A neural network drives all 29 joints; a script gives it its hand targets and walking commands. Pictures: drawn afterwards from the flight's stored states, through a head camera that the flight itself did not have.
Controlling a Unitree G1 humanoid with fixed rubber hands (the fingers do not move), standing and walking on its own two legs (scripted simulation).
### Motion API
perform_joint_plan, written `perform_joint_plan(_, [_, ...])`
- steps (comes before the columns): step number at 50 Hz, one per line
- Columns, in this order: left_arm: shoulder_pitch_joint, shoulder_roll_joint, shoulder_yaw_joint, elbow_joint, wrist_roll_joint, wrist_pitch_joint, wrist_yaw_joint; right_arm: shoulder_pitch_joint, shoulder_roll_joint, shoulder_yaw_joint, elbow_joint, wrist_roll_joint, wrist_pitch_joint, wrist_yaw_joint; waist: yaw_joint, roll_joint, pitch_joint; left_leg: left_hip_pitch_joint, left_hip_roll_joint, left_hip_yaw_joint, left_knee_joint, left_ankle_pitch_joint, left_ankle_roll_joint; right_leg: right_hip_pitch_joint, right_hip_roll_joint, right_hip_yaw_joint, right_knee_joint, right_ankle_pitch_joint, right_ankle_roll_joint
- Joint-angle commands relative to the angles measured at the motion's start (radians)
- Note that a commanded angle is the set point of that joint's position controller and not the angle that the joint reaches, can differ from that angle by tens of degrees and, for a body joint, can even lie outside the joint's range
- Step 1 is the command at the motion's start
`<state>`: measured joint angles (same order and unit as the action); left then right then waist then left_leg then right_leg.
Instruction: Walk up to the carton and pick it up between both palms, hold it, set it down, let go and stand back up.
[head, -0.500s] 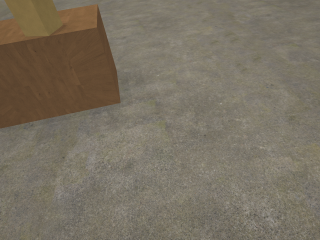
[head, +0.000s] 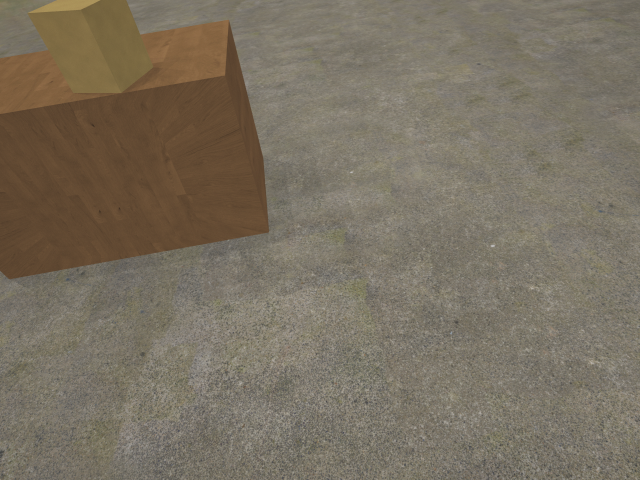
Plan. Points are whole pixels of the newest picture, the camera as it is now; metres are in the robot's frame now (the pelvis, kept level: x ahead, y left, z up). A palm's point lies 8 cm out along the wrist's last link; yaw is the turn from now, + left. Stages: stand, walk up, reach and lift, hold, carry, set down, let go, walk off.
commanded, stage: walk up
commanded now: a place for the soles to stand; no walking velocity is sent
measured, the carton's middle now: (96, 42) +1.46 +0.77 +0.10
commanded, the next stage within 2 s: none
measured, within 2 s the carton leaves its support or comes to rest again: neither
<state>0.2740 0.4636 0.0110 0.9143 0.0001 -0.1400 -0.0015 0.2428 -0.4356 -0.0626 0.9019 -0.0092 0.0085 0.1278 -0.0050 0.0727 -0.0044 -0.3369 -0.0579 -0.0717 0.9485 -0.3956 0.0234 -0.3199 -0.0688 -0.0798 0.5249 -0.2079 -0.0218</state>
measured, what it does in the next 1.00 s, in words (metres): walks ahead: left foot, then right foot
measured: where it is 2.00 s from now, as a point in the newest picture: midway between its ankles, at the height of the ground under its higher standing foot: (241, 369)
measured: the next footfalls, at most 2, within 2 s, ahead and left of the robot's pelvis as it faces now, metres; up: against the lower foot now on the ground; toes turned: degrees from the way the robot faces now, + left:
left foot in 0.30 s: +0.24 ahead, +0.22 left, +0.00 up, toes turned +3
right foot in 0.58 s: +0.37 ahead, -0.01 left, +0.00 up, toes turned +0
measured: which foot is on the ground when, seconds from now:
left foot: up 0.00-0.28, down 0.30-0.60, up 0.62-0.94, down 0.96-1.00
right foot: down 0.00-0.30, up 0.32-0.56, down 0.58-0.98, up 1.00-1.00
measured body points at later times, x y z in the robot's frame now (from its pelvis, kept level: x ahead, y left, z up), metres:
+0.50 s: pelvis +0.20 +0.10 +0.00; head +0.21 +0.08 +0.44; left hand +0.25 +0.45 -0.09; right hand +0.30 -0.21 -0.13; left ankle +0.20 +0.21 -0.74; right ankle +0.24 -0.04 -0.71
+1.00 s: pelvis +0.38 +0.20 -0.02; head +0.41 +0.18 +0.43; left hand +0.36 +0.54 -0.11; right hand +0.55 -0.10 -0.14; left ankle +0.44 +0.33 -0.74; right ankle +0.33 +0.00 -0.72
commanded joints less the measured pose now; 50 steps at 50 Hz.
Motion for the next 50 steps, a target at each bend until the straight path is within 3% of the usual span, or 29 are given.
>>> perform_joint_plan(1, [0.063, 0.264, 0.112, -0.021, 0.003, -0.014, 0.031, -0.042, -0.199, -0.06, -0.093, -0.013, -0.023, -0.013, 0.032, -0.113, 0.034, -0.325, 0.105, -0.087, 0.071, 0.104, -0.033, 0.265, -0.261, 0.255, -0.336, -0.159, -0.153])
perform_joint_plan(4, [0.067, 0.27, 0.117, -0.013, 0.005, -0.013, 0.023, -0.074, -0.162, -0.055, -0.111, -0.012, -0.021, 0.0, 0.034, -0.166, 0.026, -0.279, 0.117, -0.036, -0.07, 0.145, -0.056, 0.268, -0.224, 0.115, -0.297, 0.051, -0.156])
perform_joint_plan(8, [0.053, 0.305, 0.124, -0.026, 0.0, -0.003, 0.014, -0.178, -0.143, -0.049, -0.142, -0.015, -0.023, 0.01, 0.052, -0.192, 0.02, -0.22, 0.144, 0.025, -0.257, 0.155, -0.05, 0.281, -0.23, 0.038, -0.25, 0.13, -0.17])
perform_joint_plan(11, [0.032, 0.315, 0.119, -0.033, 0.0, 0.01, 0.012, -0.183, -0.15, -0.057, -0.136, -0.013, -0.029, 0.01, 0.042, -0.217, -0.026, -0.109, 0.124, 0.091, -0.387, 0.149, -0.017, 0.285, -0.243, 0.012, -0.154, 0.18, -0.147])
perform_joint_plan(12, [0.028, 0.312, 0.116, -0.031, -0.002, 0.016, 0.014, -0.155, -0.144, -0.058, -0.13, -0.013, -0.033, 0.008, 0.021, -0.208, -0.045, -0.041, 0.104, 0.114, -0.451, 0.173, -0.007, 0.266, -0.238, -0.013, -0.078, 0.2, -0.134])
perform_joint_plan(13, [-0.003, 0.297, 0.107, -0.034, -0.007, 0.02, 0.015, -0.073, -0.155, -0.07, -0.1, -0.014, -0.037, 0.002, -0.035, -0.166, -0.086, 0.127, 0.081, 0.139, -0.525, 0.239, 0.006, 0.18, -0.216, -0.06, 0.025, 0.235, -0.108])
perform_joint_plan(14, [0.015, 0.246, 0.088, -0.037, -0.007, 0.024, 0.017, 0.04, -0.201, -0.095, -0.059, -0.026, -0.038, -0.012, -0.09, -0.042, -0.142, 0.312, 0.051, 0.124, -0.533, 0.19, 0.023, 0.067, -0.163, -0.105, 0.231, 0.193, -0.079])
perform_joint_plan(15, [0.036, 0.173, 0.057, -0.062, -0.002, 0.025, 0.014, 0.14, -0.299, -0.128, -0.036, -0.035, -0.034, -0.031, -0.125, 0.183, -0.141, 0.429, 0.191, -0.152, -0.588, 0.051, 0.086, -0.155, -0.076, -0.106, 0.496, -0.032, -0.037])
perform_joint_plan(16, [-0.002, 0.15, 0.046, -0.085, -0.013, 0.029, 0.016, 0.115, -0.378, -0.134, -0.054, -0.017, -0.034, -0.041, -0.123, 0.278, -0.079, 0.434, 0.345, -0.517, -0.754, -0.119, 0.154, -0.417, 0.034, -0.052, 0.603, -0.357, -0.019])
perform_joint_plan(17, [-0.029, 0.226, 0.06, -0.073, -0.014, 0.035, 0.024, 0.065, -0.374, -0.125, -0.053, 0.006, -0.034, -0.039, -0.1, 0.141, -0.027, 0.343, 0.363, -0.524, -0.743, -0.204, 0.224, -0.426, -0.03, 0.035, 0.625, -0.331, -0.038])
perform_joint_plan(18, [-0.014, 0.243, 0.067, -0.066, -0.014, 0.031, 0.016, 0.032, -0.32, -0.107, -0.065, 0.015, -0.031, -0.039, -0.07, 0.05, 0.026, 0.298, 0.327, -0.443, -0.703, -0.142, 0.234, -0.41, -0.059, 0.044, 0.595, -0.269, -0.036])
perform_joint_plan(21, [0.029, 0.201, 0.077, -0.037, -0.01, 0.023, 0.002, -0.002, -0.24, -0.074, -0.073, -0.002, -0.033, -0.038, -0.045, 0.086, 0.043, 0.168, 0.231, -0.262, -0.683, -0.017, 0.223, -0.283, -0.052, 0.029, 0.364, -0.238, -0.016])
perform_joint_plan(25, [0.002, 0.191, 0.072, -0.038, 0.0, 0.014, 0.008, -0.008, -0.244, -0.073, -0.085, -0.011, -0.03, -0.026, -0.056, 0.092, 0.041, 0.138, 0.243, -0.236, -0.682, 0.048, 0.233, -0.175, -0.007, -0.024, 0.17, -0.138, 0.007])
perform_joint_plan(27, [0.018, 0.179, 0.079, -0.03, 0.004, 0.002, 0.016, -0.057, -0.23, -0.064, -0.104, -0.007, -0.023, -0.022, -0.024, 0.057, 0.026, 0.08, 0.214, -0.163, -0.598, 0.135, 0.204, -0.029, 0.035, -0.062, 0.024, -0.009, 0.006])
perform_joint_plan(28, [0.083, 0.174, 0.086, -0.007, 0.006, -0.005, 0.021, -0.079, -0.21, -0.054, -0.116, 0.001, -0.02, -0.02, 0.017, 0.016, -0.03, 0.034, 0.183, -0.107, -0.491, 0.185, 0.172, 0.139, 0.061, -0.073, -0.079, 0.091, 0.004])
perform_joint_plan(29, [0.178, 0.209, 0.104, 0.009, 0.01, -0.007, 0.031, -0.072, -0.16, -0.037, -0.129, 0.001, -0.024, -0.021, 0.065, -0.036, -0.115, -0.042, 0.14, -0.061, -0.345, 0.268, 0.121, 0.344, 0.038, -0.011, -0.122, 0.125, -0.015])
perform_joint_plan(30, [0.285, 0.296, 0.133, 0.019, 0.024, -0.015, 0.04, -0.088, -0.117, -0.021, -0.157, 0.005, -0.029, -0.021, 0.128, -0.193, -0.197, -0.211, 0.055, 0.008, -0.107, 0.214, 0.057, 0.525, -0.185, 0.27, -0.199, -0.048, -0.09])
perform_joint_plan(31, [0.249, 0.366, 0.145, 0.008, 0.02, -0.014, 0.042, -0.05, -0.131, -0.026, -0.142, -0.004, -0.022, -0.028, 0.095, -0.259, -0.151, -0.41, -0.034, 0.014, 0.064, -0.118, 0.014, 0.565, -0.39, 0.609, -0.292, -0.268, -0.18])
perform_joint_plan(32, [0.185, 0.359, 0.144, -0.016, 0.002, -0.009, 0.04, -0.061, -0.212, -0.049, -0.122, -0.015, -0.012, -0.036, 0.076, -0.121, -0.092, -0.428, 0.051, -0.094, 0.148, -0.101, 0.002, 0.475, -0.426, 0.626, -0.295, -0.413, -0.234])
perform_joint_plan(33, [0.139, 0.328, 0.138, -0.03, 0.002, -0.007, 0.042, -0.07, -0.215, -0.056, -0.114, -0.012, -0.017, -0.034, 0.061, -0.09, -0.008, -0.444, 0.074, -0.108, 0.158, -0.041, -0.004, 0.395, -0.381, 0.531, -0.294, -0.393, -0.234])
perform_joint_plan(35, [0.096, 0.275, 0.118, -0.024, 0.0, -0.001, 0.04, -0.077, -0.199, -0.061, -0.111, -0.014, -0.019, -0.029, 0.043, -0.103, 0.059, -0.398, 0.113, -0.094, 0.09, 0.045, -0.023, 0.293, -0.292, 0.346, -0.312, -0.249, -0.177])
perform_joint_plan(38, [0.105, 0.27, 0.114, -0.013, 0.008, -0.006, 0.029, -0.084, -0.172, -0.061, -0.119, -0.021, -0.016, -0.014, 0.04, -0.144, 0.035, -0.311, 0.116, -0.032, -0.036, 0.085, -0.047, 0.278, -0.247, 0.18, -0.264, 0.082, -0.169])
perform_joint_plan(41, [0.104, 0.298, 0.121, -0.024, 0.004, 0.001, 0.025, -0.167, -0.148, -0.057, -0.151, -0.019, -0.016, -0.004, 0.057, -0.185, 0.037, -0.26, 0.135, 0.027, -0.177, 0.101, -0.049, 0.273, -0.236, 0.105, -0.226, 0.17, -0.179])
perform_joint_plan(44, [0.075, 0.312, 0.118, -0.038, 0.002, 0.009, 0.023, -0.186, -0.148, -0.064, -0.154, -0.013, -0.022, 0.0, 0.046, -0.211, 0.008, -0.158, 0.13, 0.065, -0.306, 0.138, -0.029, 0.259, -0.241, 0.069, -0.159, 0.23, -0.163])
perform_joint_plan(45, [0.062, 0.313, 0.115, -0.04, 0.001, 0.015, 0.023, -0.174, -0.145, -0.064, -0.148, -0.013, -0.026, 0.0, 0.033, -0.228, -0.008, -0.105, 0.119, 0.086, -0.36, 0.123, -0.016, 0.244, -0.241, 0.049, -0.117, 0.236, -0.154])
perform_joint_plan(47, [0.013, 0.29, 0.103, -0.049, -0.008, 0.025, 0.025, -0.045, -0.164, -0.083, -0.098, -0.016, -0.031, -0.008, -0.056, -0.153, -0.07, 0.16, 0.068, 0.15, -0.498, 0.212, 0.008, 0.116, -0.201, -0.038, 0.073, 0.246, -0.113])
perform_joint_plan(48, [0.037, 0.225, 0.079, -0.056, -0.005, 0.028, 0.027, 0.078, -0.217, -0.111, -0.057, -0.027, -0.031, -0.02, -0.11, -0.002, -0.134, 0.358, 0.058, 0.095, -0.518, 0.174, 0.028, -0.013, -0.144, -0.07, 0.295, 0.139, -0.08])
perform_joint_plan(49, [0.068, 0.133, 0.045, -0.081, -0.001, 0.031, 0.023, 0.149, -0.312, -0.138, -0.047, -0.039, -0.03, -0.04, -0.119, 0.256, -0.118, 0.447, 0.255, -0.238, -0.6, 0.039, 0.085, -0.252, -0.035, -0.067, 0.536, -0.26, -0.031])
perform_joint_plan(50, [0.04, 0.167, 0.05, -0.084, -0.016, 0.04, 0.032, 0.111, -0.376, -0.138, -0.062, -0.013, -0.03, -0.046, -0.121, 0.248, -0.071, 0.4, 0.363, -0.531, -0.76, -0.189, 0.163, -0.42, 0.041, 0.011, 0.633, -0.368, -0.03])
